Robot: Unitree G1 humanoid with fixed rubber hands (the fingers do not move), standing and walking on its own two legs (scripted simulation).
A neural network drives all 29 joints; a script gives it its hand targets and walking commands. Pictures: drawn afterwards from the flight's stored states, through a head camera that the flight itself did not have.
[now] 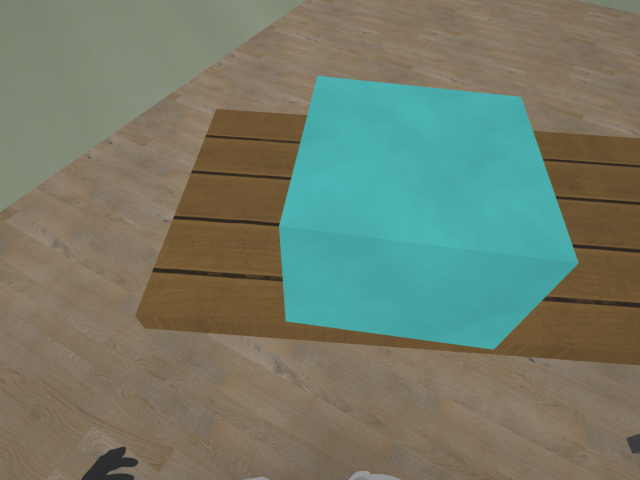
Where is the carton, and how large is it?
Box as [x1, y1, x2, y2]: [279, 76, 577, 349]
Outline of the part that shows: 317,76 279,224 286,321 493,349 577,263 570,239 521,98 517,96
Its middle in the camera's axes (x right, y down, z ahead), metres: +0.12 -0.05 +0.54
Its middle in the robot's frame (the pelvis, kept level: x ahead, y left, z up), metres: +0.46 -0.10 +0.07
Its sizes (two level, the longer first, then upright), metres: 0.288 0.287 0.206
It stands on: a table, 0.72 m high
